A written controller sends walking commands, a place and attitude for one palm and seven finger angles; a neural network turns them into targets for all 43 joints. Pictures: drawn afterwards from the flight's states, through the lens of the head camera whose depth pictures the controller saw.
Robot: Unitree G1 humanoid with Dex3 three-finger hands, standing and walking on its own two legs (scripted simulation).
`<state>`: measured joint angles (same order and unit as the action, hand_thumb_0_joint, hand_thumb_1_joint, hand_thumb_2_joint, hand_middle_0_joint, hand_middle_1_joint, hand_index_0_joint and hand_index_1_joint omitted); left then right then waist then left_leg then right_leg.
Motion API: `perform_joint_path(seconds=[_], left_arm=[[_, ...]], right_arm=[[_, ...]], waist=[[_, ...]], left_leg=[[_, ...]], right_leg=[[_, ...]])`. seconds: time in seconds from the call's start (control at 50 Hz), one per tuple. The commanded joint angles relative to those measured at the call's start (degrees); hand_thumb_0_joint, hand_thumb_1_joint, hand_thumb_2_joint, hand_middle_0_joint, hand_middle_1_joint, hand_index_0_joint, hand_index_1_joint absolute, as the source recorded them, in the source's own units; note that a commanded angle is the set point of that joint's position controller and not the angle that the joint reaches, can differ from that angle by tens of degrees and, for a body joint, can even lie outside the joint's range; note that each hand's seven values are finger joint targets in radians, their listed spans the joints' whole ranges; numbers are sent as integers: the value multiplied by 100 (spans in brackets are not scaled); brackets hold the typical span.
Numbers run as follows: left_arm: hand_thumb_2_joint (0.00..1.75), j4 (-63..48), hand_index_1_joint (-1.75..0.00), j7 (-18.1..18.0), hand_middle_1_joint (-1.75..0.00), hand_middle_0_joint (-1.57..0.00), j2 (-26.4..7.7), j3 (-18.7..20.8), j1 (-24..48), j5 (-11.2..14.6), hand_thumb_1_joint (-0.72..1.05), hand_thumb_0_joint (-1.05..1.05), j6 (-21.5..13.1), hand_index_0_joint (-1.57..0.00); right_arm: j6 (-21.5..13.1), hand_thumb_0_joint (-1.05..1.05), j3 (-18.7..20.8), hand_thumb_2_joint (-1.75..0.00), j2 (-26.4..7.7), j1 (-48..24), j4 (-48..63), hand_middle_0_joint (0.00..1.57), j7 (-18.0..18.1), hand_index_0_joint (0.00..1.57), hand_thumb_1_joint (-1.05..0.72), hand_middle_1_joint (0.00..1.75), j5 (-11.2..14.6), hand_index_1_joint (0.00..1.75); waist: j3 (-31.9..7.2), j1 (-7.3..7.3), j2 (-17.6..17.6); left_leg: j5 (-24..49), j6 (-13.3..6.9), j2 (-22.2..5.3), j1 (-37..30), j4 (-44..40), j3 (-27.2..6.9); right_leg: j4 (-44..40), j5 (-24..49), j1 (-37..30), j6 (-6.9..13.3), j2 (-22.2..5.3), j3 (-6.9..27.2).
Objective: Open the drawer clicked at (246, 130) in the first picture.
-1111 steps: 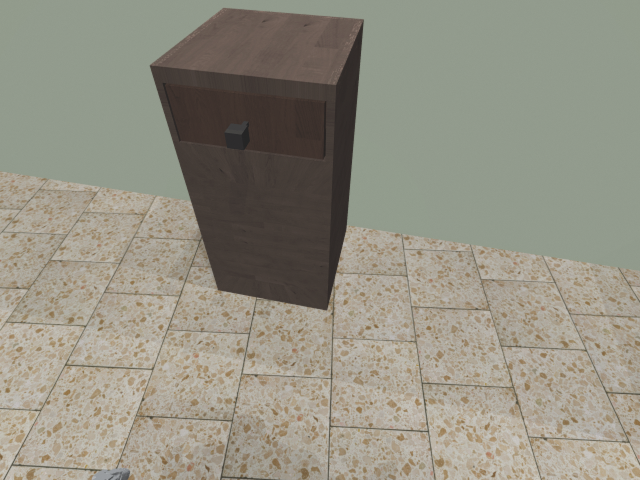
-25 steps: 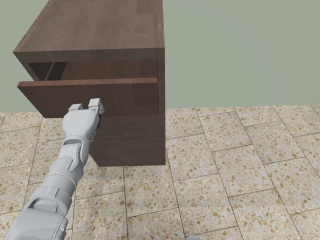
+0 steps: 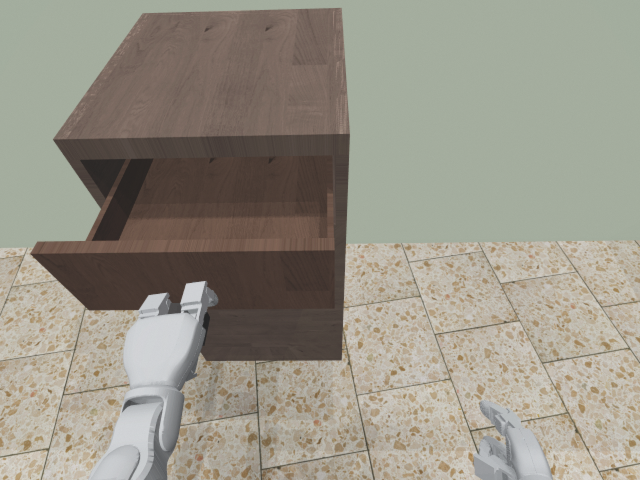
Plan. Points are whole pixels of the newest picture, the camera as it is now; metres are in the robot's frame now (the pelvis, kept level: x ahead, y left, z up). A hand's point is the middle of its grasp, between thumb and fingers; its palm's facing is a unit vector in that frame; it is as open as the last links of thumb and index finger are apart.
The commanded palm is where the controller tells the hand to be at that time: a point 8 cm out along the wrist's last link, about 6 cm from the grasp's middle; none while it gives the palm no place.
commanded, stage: pull the drawer open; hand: left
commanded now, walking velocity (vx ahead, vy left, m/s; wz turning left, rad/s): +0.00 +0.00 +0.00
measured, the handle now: (191, 310) +0.33 +0.19 +0.01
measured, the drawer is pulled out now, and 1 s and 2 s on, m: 0.18 0.30 0.30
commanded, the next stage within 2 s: open the thumb to release the handle in 1.06 s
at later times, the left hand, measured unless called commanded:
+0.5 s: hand (182, 374) +0.25 +0.19 -0.01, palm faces -0.03 -0.12 -0.99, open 8.0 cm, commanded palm +0.19 +0.20 +0.05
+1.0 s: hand (162, 467) +0.15 +0.19 -0.01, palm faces +0.01 -0.12 -0.99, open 8.1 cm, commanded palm +0.10 +0.19 +0.05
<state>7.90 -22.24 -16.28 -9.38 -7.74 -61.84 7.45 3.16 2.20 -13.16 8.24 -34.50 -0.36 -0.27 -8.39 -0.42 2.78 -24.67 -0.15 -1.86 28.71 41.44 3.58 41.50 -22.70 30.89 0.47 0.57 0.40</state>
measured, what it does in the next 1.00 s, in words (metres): stands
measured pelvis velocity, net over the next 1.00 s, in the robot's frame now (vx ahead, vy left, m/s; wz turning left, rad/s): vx -0.03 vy -0.02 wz -0.01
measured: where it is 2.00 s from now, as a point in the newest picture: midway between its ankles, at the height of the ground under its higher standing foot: outside the picture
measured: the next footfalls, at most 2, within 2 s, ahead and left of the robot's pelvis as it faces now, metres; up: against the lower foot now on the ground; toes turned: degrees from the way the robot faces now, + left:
none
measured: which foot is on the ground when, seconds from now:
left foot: down 0.00-1.00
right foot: down 0.00-1.00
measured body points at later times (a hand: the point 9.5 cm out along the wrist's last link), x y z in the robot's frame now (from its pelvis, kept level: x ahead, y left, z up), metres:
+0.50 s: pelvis -0.01 -0.02 +0.00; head +0.02 -0.04 +0.45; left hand +0.25 +0.19 +0.05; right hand +0.17 -0.25 -0.11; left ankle -0.05 +0.11 -0.71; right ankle -0.03 -0.12 -0.71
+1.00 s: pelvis -0.03 -0.02 -0.02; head +0.00 -0.05 +0.43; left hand +0.15 +0.19 +0.04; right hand +0.20 -0.22 -0.11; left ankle -0.05 +0.12 -0.71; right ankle -0.03 -0.12 -0.71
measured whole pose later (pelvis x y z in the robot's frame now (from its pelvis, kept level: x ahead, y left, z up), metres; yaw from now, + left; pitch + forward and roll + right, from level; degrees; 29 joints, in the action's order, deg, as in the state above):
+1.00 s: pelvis -0.03 -0.02 -0.02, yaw -1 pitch +10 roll +1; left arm -8.9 -25.8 -17.1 -7.0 -31.9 -61.2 3.1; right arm 3.2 -0.1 -11.2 5.1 -31.3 -2.9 -3.0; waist -8.6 2.5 2.7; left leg -27.2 1.3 -2.2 32.6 49.7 3.1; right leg 52.0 -26.0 36.3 2.1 1.2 0.9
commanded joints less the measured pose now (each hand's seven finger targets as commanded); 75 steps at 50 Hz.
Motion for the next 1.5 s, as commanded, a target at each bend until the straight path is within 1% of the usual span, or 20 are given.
perform_joint_path(seconds=[0.0,0.06,0.12,0.16,0.26,0.3,0.36,0.42,0.46,0.62,0.72,0.82,0.9,0.98,1.12,1.14,1.16,1.28,1.42,1.48], left_arm=[[90,-878,-135,-362,-135,-40,-831,498,1876,-201,90,0,56,-40],[90,-596,-135,-384,-135,-40,-987,688,1376,-271,90,0,40,-40],[90,-563,-135,-329,-135,-40,-767,412,1581,-291,90,0,29,-40],[90,-381,-135,-275,-135,-40,-983,597,1620,-261,90,0,56,-40],[90,-333,-135,-148,-135,-40,-1009,538,1983,-192,90,0,25,-40],[90,-355,-135,-113,-135,-40,-1059,738,1078,-52,90,0,-71,-40],[90,-649,-135,-52,-135,-40,-1123,944,72,126,90,0,-225,-40],[90,-1374,-135,-63,-135,-40,-929,810,-899,214,90,0,-346,-40],[90,-1578,-135,-100,-135,-40,-1079,1045,-1413,228,90,0,-387,-40],[90,-2482,-135,-526,-135,-40,-978,1020,-2198,37,90,0,-508,-40],[90,-2673,-135,-792,-135,-40,-899,928,-2525,-90,90,0,-545,-40],[90,-2815,-135,-887,-135,-40,-931,973,-2991,-46,90,0,-549,-40],[90,-3038,-135,-851,-135,-40,-842,826,-3343,-10,90,0,-540,-40],[90,-3062,-135,-782,-135,-40,-908,816,-3109,-54,90,0,-529,-40],[90,-3060,-135,-713,-135,-40,-983,892,-3196,-21,90,0,-548,-40],[90,-2972,-135,-755,-135,-40,-1334,1144,-1730,-140,90,0,-527,-40],[87,-2936,-134,-793,-134,-40,-1294,1250,-1760,-171,83,0,-521,-40],[69,-2736,-130,-854,-130,-36,-1194,1221,-2175,-12,41,0,-491,-36],[48,-2282,-124,-738,-124,-33,-1205,1241,-2040,134,-8,0,-364,-33],[39,-2274,-122,-695,-122,-32,-1247,1255,-1841,133,-29,0,-355,-32]], right_arm=[[-122,0,198,-90,-656,-316,577,20,105,20,-90,30,-109,30],[-130,0,148,-90,-610,-382,574,20,138,20,-90,30,-113,30],[-124,0,135,-90,-555,-466,534,20,160,20,-90,30,-135,30],[-91,0,108,-90,-574,-509,524,20,200,20,-90,30,-119,30],[-52,0,74,-90,-537,-595,508,20,274,20,-90,30,-141,30],[-116,0,56,-90,-491,-643,644,20,271,20,-90,30,-139,30],[-173,0,38,-90,-498,-784,757,20,248,20,-90,30,-113,30],[-212,0,26,-90,-467,-828,894,20,121,20,-90,30,-115,30],[-212,0,32,-90,-509,-878,944,20,72,20,-90,30,-116,30],[-233,0,150,-90,-557,-828,1027,20,-98,20,-90,30,-218,30],[-246,0,171,-90,-557,-842,1053,20,-153,20,-90,30,-268,30],[-259,0,132,-90,-532,-869,1140,20,-183,20,-90,30,-273,30],[-242,0,69,-90,-483,-907,1233,20,-229,20,-90,30,-257,30],[-242,0,-5,-90,-451,-924,1295,20,-218,20,-90,30,-288,30],[-264,0,-60,-90,-428,-868,1341,20,-193,20,-90,30,-290,30],[-173,0,-59,-90,-517,-910,1119,20,-96,20,-90,30,-316,30],[-162,0,-24,-90,-464,-898,1185,20,-9,20,-90,30,-346,30],[-244,0,23,-90,-467,-819,1138,20,34,20,-90,30,-289,30],[-220,0,13,-90,-483,-952,1033,20,191,20,-90,30,-209,30],[-226,0,8,-90,-491,-986,1013,20,239,20,-90,30,-210,30]], waist=[[-1172,36,18],[-1338,220,-163],[-1483,221,-212],[-1489,263,-321],[-1446,238,-329],[-1531,447,-468],[-1555,590,-522],[-1360,640,-353],[-1225,670,-411],[-1147,551,-11],[-1109,504,-65],[-978,526,-398],[-871,543,-276],[-772,543,-279],[-732,558,-241],[-668,299,-252],[-696,428,-214],[-1139,502,-177],[-752,510,-562],[-793,534,-448]], left_leg=[[3404,-82,229,-968,-45,-247],[3580,-63,273,-1009,17,-239],[3483,-67,312,-1028,71,-218],[3334,-69,350,-940,41,-207],[2946,-95,414,-860,-6,-156],[2863,-84,444,-758,-72,-121],[2760,-45,470,-582,-178,-78],[2850,-47,439,-544,-222,-74],[2677,-22,437,-396,-245,-66],[2498,-42,384,-344,-11,-124],[2385,-45,376,-348,212,-189],[2158,-59,377,-257,351,-250],[2068,-71,374,-286,392,-266],[1894,-63,384,-287,437,-284],[1954,-64,385,-226,474,-289],[1656,-63,409,-140,493,-319],[1561,-76,413,-103,444,-305],[1791,-47,438,-291,461,-258],[1381,-83,464,9,232,-199],[1298,-78,472,-57,144,-173]], right_leg=[[-119,2944,-579,158,202,-263],[-75,3152,-759,182,226,-252],[-64,3255,-807,151,186,-246],[-97,3313,-946,152,185,-206],[-192,3349,-1066,134,145,-157],[-178,3706,-1409,99,101,-94],[-174,4294,-1776,56,23,48],[-154,4210,-1732,72,9,31],[-165,4097,-1739,83,18,81],[14,3125,-1072,203,127,172],[160,2655,-588,240,192,215],[233,2394,-346,229,222,234],[251,2163,-237,231,214,222],[232,1854,-43,242,229,280],[251,2159,-172,224,211,311],[207,2040,28,214,172,346],[181,1959,-156,211,194,281],[196,2318,-365,195,147,305],[-38,2326,-636,94,74,242],[-141,2170,-717,88,37,285]])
